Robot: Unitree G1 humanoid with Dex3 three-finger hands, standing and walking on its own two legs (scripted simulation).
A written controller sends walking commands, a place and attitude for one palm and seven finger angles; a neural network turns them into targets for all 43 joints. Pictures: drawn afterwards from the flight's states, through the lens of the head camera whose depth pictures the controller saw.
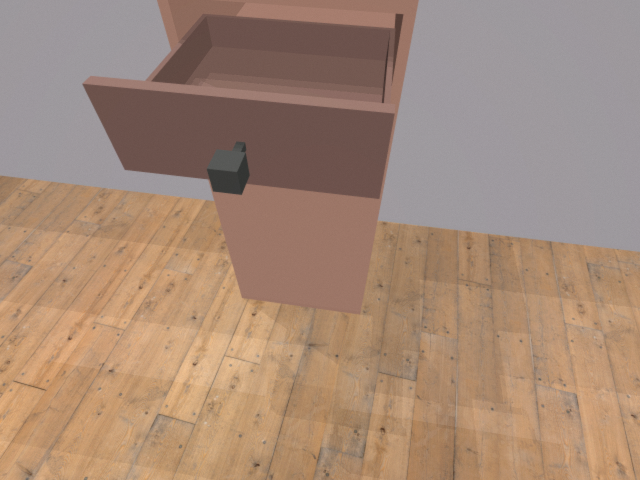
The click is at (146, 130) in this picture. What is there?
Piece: drawer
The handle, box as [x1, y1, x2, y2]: [207, 141, 249, 194]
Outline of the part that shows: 244,142 236,141 231,151 217,149 207,167 213,191 241,194 249,175 245,156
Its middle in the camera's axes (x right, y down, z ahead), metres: -0.11 -0.10 +0.50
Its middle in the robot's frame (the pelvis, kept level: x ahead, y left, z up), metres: +0.46 +0.14 +0.15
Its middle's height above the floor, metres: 0.93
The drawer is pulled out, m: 0.28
